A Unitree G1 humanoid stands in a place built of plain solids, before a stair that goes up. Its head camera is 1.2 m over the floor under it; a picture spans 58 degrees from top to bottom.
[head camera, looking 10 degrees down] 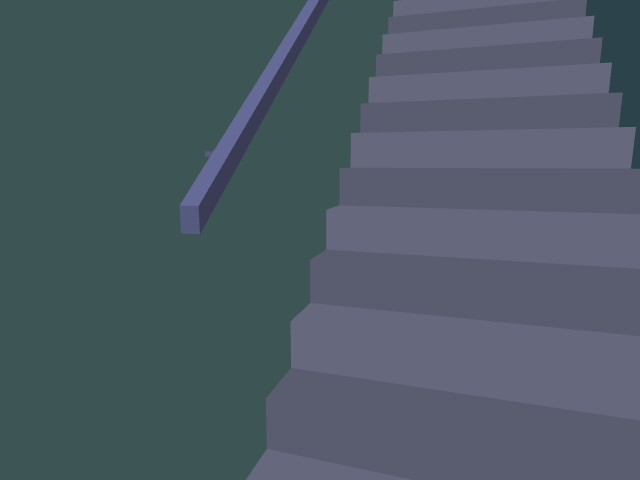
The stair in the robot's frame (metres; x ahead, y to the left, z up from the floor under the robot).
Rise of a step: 0.17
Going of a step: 0.21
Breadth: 1.20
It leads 18 degrees to the right of straight ahead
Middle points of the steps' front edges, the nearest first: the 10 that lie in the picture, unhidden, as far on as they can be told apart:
1.02 -0.41 0.51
1.21 -0.47 0.67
1.41 -0.54 0.84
1.61 -0.60 1.01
1.81 -0.66 1.18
2.01 -0.73 1.35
2.21 -0.79 1.52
2.41 -0.85 1.69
2.61 -0.91 1.86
2.81 -0.98 2.02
